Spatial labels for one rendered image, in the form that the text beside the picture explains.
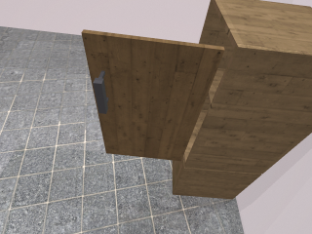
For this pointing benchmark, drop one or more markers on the cupboard door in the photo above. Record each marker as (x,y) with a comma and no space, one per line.
(156,89)

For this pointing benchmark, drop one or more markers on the handle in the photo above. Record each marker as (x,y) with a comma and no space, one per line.
(100,92)

